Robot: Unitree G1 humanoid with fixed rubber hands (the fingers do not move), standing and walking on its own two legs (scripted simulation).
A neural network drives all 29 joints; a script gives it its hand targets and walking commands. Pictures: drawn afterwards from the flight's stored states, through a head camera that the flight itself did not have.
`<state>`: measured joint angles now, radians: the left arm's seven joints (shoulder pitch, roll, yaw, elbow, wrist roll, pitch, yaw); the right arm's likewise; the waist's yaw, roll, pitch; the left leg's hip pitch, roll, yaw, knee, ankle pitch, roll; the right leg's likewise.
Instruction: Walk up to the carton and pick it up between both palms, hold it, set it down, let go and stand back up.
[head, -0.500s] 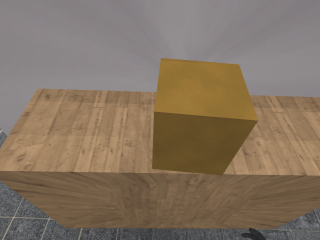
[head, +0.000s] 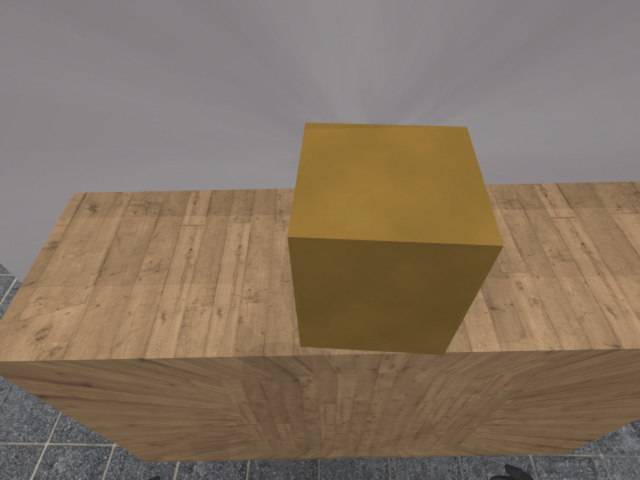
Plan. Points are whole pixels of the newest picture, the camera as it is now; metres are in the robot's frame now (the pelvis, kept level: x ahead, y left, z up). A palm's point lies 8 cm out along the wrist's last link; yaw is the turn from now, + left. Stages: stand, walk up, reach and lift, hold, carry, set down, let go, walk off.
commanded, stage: walk up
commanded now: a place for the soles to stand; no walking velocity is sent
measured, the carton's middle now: (377, 244) +0.40 -0.07 +0.06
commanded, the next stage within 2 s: none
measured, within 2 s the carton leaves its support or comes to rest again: neither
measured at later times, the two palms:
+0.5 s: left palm out of the picture +0.09 +0.19 -0.12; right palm out of the picture +0.02 -0.39 -0.11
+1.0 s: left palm out of the picture +0.01 +0.15 -0.11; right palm out of the picture +0.05 -0.37 -0.11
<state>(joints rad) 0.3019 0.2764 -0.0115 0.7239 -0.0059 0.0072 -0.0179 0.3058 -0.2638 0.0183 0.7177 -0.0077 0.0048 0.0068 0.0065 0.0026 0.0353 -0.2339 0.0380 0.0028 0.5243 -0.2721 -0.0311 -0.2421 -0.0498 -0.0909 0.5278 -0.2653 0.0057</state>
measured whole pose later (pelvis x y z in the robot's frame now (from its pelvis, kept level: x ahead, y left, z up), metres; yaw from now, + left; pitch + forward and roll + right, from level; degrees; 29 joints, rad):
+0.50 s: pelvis -0.03 -0.09 -0.02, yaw +0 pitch -2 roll +0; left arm 0.22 0.33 0.05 0.65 0.03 0.06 -0.06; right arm 0.37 -0.34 -0.06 0.68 -0.05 0.01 -0.04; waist -0.02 -0.03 0.12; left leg -0.35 0.17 -0.06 0.68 -0.31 -0.01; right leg -0.34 -0.08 0.03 0.69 -0.31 0.03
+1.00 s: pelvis -0.03 -0.12 -0.01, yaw +2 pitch -1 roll +0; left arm 0.38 0.27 0.03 0.69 0.02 0.00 0.02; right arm 0.33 -0.27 0.00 0.69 -0.02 0.03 0.02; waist 0.00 -0.01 0.05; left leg -0.27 -0.01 0.03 0.61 -0.33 0.02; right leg -0.30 -0.03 -0.02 0.59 -0.25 -0.01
